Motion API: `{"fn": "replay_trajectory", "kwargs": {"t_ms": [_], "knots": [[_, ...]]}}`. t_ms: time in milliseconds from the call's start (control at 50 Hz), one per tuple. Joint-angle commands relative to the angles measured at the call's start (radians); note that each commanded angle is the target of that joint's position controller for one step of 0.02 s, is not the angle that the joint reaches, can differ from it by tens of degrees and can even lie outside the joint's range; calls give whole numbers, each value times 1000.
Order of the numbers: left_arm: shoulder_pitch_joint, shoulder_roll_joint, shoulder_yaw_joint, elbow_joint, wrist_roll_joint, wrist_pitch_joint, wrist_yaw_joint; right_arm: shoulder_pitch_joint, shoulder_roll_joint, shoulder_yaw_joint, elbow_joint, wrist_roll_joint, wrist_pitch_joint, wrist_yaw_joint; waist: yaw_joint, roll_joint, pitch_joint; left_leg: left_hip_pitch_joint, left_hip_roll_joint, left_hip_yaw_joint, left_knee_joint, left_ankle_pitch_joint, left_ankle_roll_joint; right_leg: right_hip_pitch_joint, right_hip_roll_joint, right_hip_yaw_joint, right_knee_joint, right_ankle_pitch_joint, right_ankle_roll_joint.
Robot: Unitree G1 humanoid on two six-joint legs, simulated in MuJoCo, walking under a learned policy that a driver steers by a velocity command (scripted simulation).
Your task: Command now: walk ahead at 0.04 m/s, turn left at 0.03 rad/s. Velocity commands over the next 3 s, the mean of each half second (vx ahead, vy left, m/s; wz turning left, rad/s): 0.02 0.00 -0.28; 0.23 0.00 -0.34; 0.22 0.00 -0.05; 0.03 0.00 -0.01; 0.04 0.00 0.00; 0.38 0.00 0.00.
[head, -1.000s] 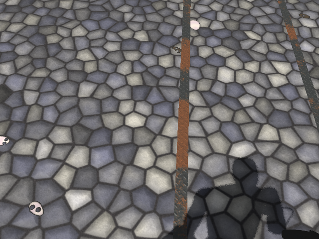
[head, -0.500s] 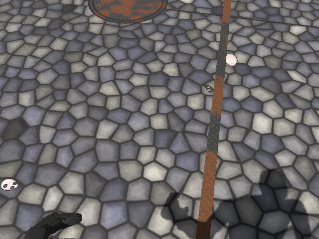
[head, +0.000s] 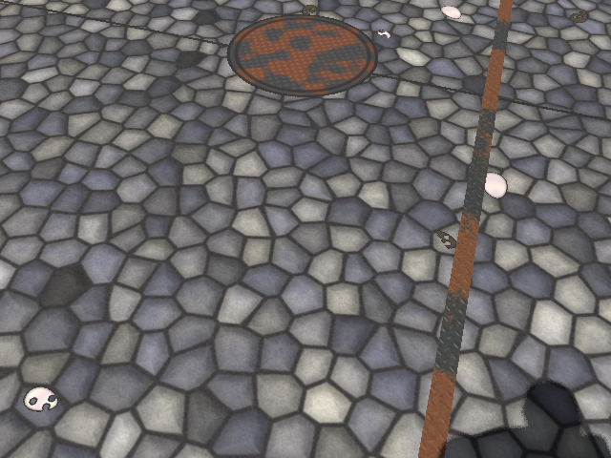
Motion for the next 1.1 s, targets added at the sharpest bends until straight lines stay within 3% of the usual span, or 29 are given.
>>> {"fn": "replay_trajectory", "kwargs": {"t_ms": [20,80,120,160,220,260,280,320,380,400,420,440,460,480,500,520,580,600,640,680,760,900,960,1020,1040,1060,1080,1100], "knots": [[17,106,21,-22,-3,1,10,-2,-119,-23,-16,6,-24,1,-2,67,-55,99,45,-41,-51,294,58,-24,-45,29,-48,142,-14],[9,111,22,-11,-10,6,9,-10,-123,-22,7,5,-23,-1,-6,48,-67,128,40,-28,-33,340,63,-21,-48,36,-31,195,-14],[-32,145,32,-33,-21,12,11,-14,-164,-36,9,10,-18,-13,-18,34,-61,149,42,-18,-11,345,73,-65,-41,46,8,235,-24],[-46,149,40,-52,-28,20,14,12,-183,-47,19,12,-9,-28,-27,43,-70,166,70,-27,-3,360,101,-111,-29,53,66,237,-31],[-45,126,44,-80,-26,35,17,64,-203,-60,29,7,0,-43,-42,119,-86,198,213,-142,-59,428,195,-209,0,28,228,102,-8],[-32,123,52,-92,-25,49,13,11,-200,-56,3,4,-4,-52,-39,208,-86,175,353,-240,-109,516,283,-263,-4,11,442,-297,7],[-43,131,57,-105,-29,55,10,-8,-204,-55,-9,-1,-9,-54,-43,186,-73,159,385,-251,-130,534,302,-295,-37,37,521,-378,11],[-17,129,59,-109,-39,65,4,-103,-228,-63,-29,13,-15,-58,0,157,-61,97,341,-153,-127,468,232,-232,-88,52,424,-294,11],[86,135,76,-71,-31,70,-16,-154,-223,-63,-25,33,3,-51,53,146,-90,-6,241,25,-26,345,139,11,-10,-70,149,4,-6],[106,145,87,-66,-26,71,-22,-107,-187,-58,-5,36,10,-45,48,67,-84,-60,186,93,102,175,87,84,3,-28,36,72,-35],[94,250,111,-97,-22,66,-11,-55,-127,-42,-8,4,17,-36,11,-229,-39,-288,65,196,374,-217,-17,168,-199,305,-101,361,-130],[113,315,103,-135,18,43,-19,-147,-109,-33,-69,-12,12,-40,42,-313,-85,-392,-54,59,605,-493,-38,122,-398,627,-176,555,-325],[108,301,99,-142,35,16,-24,-159,-142,-42,-80,6,10,-41,39,-196,-112,-397,-34,-29,717,-463,-24,106,-402,639,-199,427,-367],[48,277,95,-156,15,-1,-17,-151,-171,-51,-71,18,7,-41,9,-135,-68,-419,-11,-44,725,-365,-8,96,-346,546,-188,329,-314],[-4,253,92,-170,-9,-4,-6,-134,-191,-59,-49,14,7,-48,-11,-74,-47,-424,13,-45,687,-268,-5,91,-289,468,-175,249,-244],[-29,231,86,-180,-24,-2,2,-134,-205,-64,-41,7,8,-55,-16,-70,-45,-409,24,-50,646,-209,-7,86,-261,432,-169,240,-204],[34,207,79,-176,-24,6,19,-123,-167,-60,-38,11,-6,-45,-7,-76,-91,-357,-9,-44,590,-116,-20,133,-218,385,-168,336,-193],[60,204,80,-171,-29,6,22,-117,-161,-59,-38,13,-12,-41,-4,-71,-112,-360,-9,-45,536,-86,-23,165,-206,389,-184,229,-194],[83,206,82,-167,-39,4,28,-155,-159,-58,-51,14,-24,-29,16,-92,-87,-382,-9,-47,408,-39,-30,184,-196,443,-254,-107,-198],[84,211,82,-163,-32,-1,33,-177,-168,-58,-58,18,-39,-17,24,-130,-49,-385,-1,-41,297,-1,-38,188,-208,470,-302,-208,-201],[117,211,81,-139,-21,-17,30,-195,-151,-47,-59,13,-75,7,50,-120,-29,-315,14,-19,156,53,-40,168,-209,446,-322,-161,-204],[147,228,84,-130,-24,-29,13,-224,-157,-28,-74,29,-118,33,76,-112,18,-249,13,15,24,40,2,132,-221,455,-313,-174,-221],[155,224,82,-135,-29,-27,5,-203,-160,-21,-73,35,-131,42,59,-106,18,-156,2,39,-38,49,30,95,-217,450,-287,-140,-216],[149,187,69,-142,-29,-25,-2,-60,-176,-28,-28,29,-134,38,-25,-86,-25,96,-11,54,-114,74,63,-8,-160,405,-184,-34,-177],[125,149,56,-154,-24,-30,-2,59,-209,-39,1,26,-135,31,-83,-52,-72,254,51,-18,-122,42,96,-98,-114,347,-47,30,-143],[113,90,39,-175,-19,-39,-3,181,-274,-53,23,15,-133,24,-116,129,-131,439,214,-250,-195,-69,168,-272,-1,196,260,-67,-78],[126,110,42,-213,-28,-58,2,238,-347,-73,48,8,-127,36,-100,313,-128,517,370,-581,-286,-148,289,-504,76,124,479,-314,-39],[129,197,62,-197,-33,-68,4,180,-255,-48,26,18,-131,43,-84,182,-42,467,370,-557,-279,-104,296,-587,12,165,593,-303,-32]]}}
Next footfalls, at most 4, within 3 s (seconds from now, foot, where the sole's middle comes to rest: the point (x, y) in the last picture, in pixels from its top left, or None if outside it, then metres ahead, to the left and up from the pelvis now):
1.04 left None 0.22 0.05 -0.77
1.44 right None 0.32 -0.23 -0.77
1.68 left None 0.34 0.03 -0.77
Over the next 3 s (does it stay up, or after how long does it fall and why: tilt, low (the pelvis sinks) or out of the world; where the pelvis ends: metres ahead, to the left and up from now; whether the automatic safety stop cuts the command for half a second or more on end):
stays up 0.47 -0.20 0.00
